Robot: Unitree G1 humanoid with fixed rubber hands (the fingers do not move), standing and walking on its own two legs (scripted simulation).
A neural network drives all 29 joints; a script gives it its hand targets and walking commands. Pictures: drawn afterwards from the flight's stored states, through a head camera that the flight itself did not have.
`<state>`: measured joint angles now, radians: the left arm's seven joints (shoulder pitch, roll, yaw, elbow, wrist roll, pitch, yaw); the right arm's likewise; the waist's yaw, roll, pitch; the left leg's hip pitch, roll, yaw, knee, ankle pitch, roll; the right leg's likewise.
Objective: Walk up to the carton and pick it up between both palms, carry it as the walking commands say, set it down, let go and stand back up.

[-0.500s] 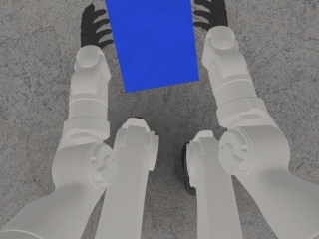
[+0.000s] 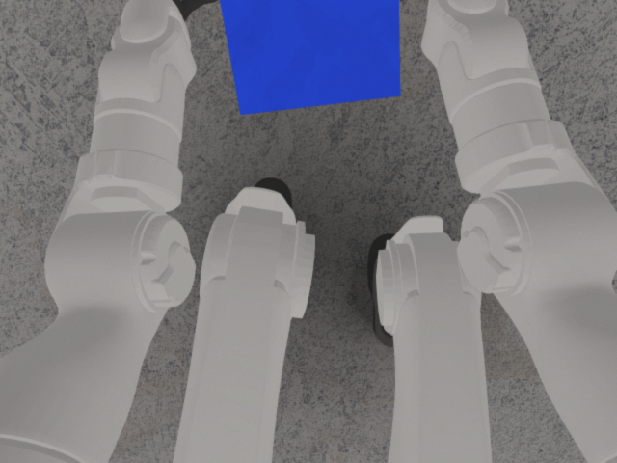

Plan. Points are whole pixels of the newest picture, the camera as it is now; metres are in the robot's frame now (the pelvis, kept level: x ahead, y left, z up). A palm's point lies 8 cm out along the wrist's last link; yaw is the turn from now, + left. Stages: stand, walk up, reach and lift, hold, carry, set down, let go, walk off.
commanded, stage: set down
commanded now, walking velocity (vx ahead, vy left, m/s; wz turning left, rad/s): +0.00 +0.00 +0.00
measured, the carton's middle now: out of the picture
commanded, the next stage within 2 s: none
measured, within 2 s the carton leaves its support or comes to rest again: rests again in 1.34 s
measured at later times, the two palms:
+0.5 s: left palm out of the picture +0.50 +0.25 -0.19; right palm out of the picture +0.56 -0.02 -0.19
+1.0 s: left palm out of the picture +0.50 +0.25 -0.20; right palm out of the picture +0.56 -0.03 -0.21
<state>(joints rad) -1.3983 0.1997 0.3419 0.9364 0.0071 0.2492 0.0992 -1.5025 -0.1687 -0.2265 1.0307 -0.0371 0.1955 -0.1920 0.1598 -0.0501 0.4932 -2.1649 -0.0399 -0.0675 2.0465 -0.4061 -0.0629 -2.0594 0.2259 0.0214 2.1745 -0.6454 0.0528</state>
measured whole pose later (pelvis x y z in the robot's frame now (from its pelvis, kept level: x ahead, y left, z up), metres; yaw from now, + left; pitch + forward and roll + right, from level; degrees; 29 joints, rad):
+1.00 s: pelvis +0.02 +0.01 -0.01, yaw -1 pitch +39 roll +1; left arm -1.38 0.24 0.39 1.11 0.04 0.15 0.01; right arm -1.46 -0.16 -0.17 1.13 -0.09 0.14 -0.12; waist 0.16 -0.06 0.35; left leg -2.28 0.02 -0.02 2.07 -0.46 -0.03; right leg -2.20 0.20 0.03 2.19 -0.67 0.04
